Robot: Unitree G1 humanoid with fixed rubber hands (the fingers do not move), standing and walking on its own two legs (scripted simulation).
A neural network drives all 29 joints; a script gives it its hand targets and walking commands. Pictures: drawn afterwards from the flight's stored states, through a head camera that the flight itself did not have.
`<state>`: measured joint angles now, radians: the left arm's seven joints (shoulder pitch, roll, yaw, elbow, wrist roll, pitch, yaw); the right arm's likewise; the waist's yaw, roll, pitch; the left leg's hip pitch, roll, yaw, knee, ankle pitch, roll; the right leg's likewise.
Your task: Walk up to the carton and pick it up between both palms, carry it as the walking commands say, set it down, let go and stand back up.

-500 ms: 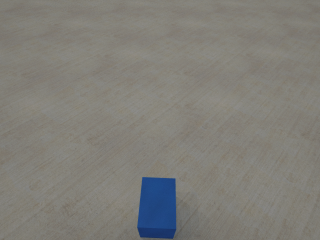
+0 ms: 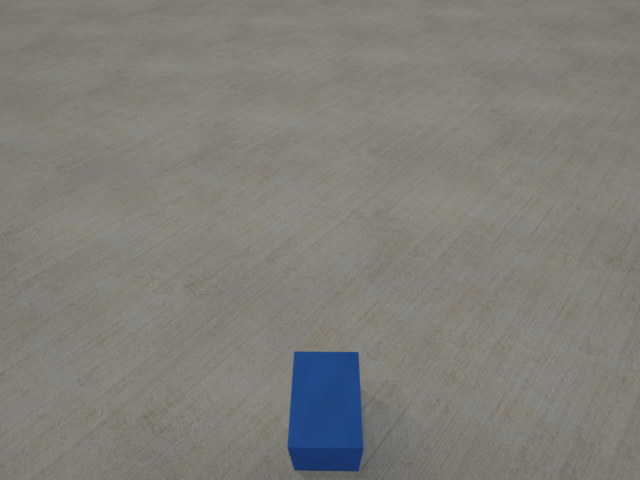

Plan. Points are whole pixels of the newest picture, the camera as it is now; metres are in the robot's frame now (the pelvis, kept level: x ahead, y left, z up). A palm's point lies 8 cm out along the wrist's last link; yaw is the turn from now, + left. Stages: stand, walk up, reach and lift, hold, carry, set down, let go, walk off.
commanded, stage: walk up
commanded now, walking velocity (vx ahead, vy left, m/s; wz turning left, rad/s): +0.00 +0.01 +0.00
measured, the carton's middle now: (326, 411) +0.44 +0.00 -0.66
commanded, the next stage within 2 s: stand in 0.26 s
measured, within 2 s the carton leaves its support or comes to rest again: neither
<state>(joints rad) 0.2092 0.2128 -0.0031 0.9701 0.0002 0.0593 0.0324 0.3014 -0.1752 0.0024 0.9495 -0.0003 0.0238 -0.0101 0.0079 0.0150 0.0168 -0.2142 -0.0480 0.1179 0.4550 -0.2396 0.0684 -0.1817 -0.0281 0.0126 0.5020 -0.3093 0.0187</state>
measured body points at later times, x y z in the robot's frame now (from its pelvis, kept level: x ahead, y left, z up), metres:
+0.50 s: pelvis -0.01 +0.00 +0.00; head -0.01 -0.01 +0.45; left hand +0.04 +0.25 -0.14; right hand +0.03 -0.24 -0.15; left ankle +0.01 +0.07 -0.74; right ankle -0.03 -0.12 -0.74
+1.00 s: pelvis -0.01 +0.00 -0.02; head +0.07 -0.01 +0.42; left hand +0.15 +0.23 -0.14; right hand +0.16 -0.22 -0.15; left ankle +0.01 +0.08 -0.74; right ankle -0.03 -0.12 -0.74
